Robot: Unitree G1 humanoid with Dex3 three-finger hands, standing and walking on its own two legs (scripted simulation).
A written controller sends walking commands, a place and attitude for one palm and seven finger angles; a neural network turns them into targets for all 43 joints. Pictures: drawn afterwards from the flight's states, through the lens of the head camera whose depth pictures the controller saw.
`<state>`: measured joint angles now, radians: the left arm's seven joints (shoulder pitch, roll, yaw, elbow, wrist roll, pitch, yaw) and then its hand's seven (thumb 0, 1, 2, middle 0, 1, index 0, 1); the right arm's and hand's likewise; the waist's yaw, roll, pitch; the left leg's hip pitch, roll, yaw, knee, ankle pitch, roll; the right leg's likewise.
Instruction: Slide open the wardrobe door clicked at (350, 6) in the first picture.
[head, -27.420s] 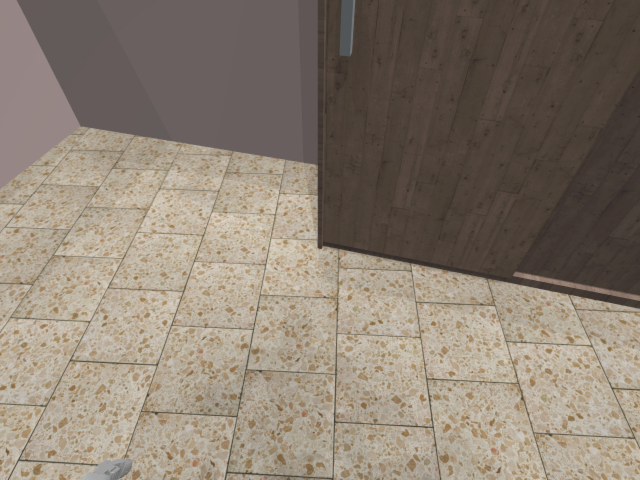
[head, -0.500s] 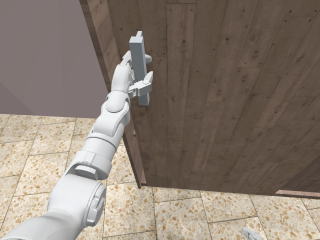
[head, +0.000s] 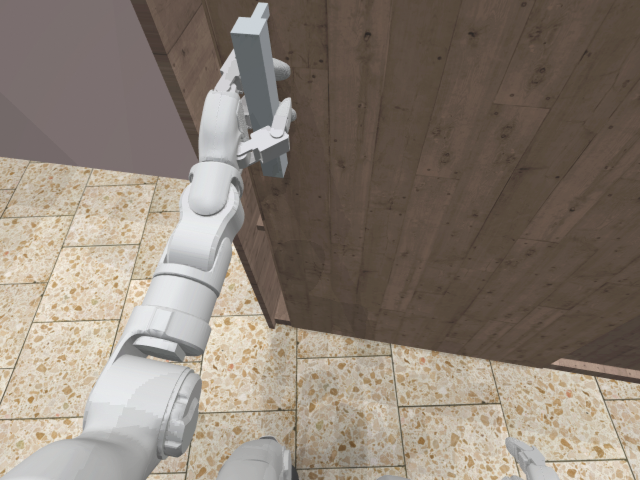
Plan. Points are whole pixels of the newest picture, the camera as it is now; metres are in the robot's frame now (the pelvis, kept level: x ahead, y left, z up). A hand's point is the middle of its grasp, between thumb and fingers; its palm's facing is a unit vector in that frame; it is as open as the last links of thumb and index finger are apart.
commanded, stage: step sideways, sliding the door along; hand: left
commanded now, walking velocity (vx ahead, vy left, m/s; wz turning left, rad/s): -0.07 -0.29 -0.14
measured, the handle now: (269, 98) +0.50 +0.10 +0.17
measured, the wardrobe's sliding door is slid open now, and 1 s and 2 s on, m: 0.06 0.22 0.45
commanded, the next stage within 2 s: none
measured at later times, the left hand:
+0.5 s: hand (311, 131) +0.46 +0.05 +0.16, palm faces +0.34 -0.93 -0.15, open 6.6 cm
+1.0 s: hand (431, 145) +0.44 -0.09 +0.16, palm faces +0.31 -0.95 -0.09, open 7.0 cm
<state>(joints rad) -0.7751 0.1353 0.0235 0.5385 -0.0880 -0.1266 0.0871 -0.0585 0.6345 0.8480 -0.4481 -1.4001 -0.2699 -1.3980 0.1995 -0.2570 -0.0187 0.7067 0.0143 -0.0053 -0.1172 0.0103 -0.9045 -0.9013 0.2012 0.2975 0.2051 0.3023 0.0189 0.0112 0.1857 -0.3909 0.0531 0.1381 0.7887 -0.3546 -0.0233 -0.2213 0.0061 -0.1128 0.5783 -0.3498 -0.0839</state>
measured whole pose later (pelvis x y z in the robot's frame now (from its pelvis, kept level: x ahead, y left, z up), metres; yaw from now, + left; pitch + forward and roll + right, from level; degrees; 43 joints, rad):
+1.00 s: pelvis +0.07 -0.29 +0.00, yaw -1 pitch -4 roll -4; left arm -0.42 0.23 0.12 0.01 -0.07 -0.09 0.14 -0.05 0.66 0.80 -0.46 -1.40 -0.15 -1.29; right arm 0.11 -0.16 0.00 0.53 0.04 -0.13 0.03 0.01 -0.90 -0.90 0.20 0.30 0.21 0.30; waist 0.17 0.08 0.29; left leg -0.13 0.35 0.16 0.50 -0.26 -0.16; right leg -0.35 -0.02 -0.06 0.71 -0.30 0.05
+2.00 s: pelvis -0.01 -0.52 +0.00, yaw -3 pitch -1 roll -2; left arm -0.53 0.24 0.19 0.11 -0.09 -0.05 0.21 -0.02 0.71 0.83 -0.39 -1.36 -0.04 -1.21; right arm 0.10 -0.25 -0.07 0.64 0.05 -0.03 -0.04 0.01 -0.91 -0.90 0.20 0.30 0.20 0.30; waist 0.09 0.02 0.25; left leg -0.28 0.11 0.15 0.65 -0.32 0.03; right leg -0.43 -0.01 -0.04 0.96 -0.46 0.02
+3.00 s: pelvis -0.05 -0.57 +0.01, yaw -15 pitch +0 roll -2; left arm -0.51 0.61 0.44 0.77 -0.03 -0.14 0.12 -0.10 0.60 0.74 -0.36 -1.36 -0.21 -1.33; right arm 0.37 -0.21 0.04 0.74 0.05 -0.05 -0.08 0.01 -0.90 -0.90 0.20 0.30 0.21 0.30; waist -0.02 -0.01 0.00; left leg -0.28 0.10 0.08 0.49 -0.20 -0.01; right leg -0.24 0.01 -0.07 0.57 -0.36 0.03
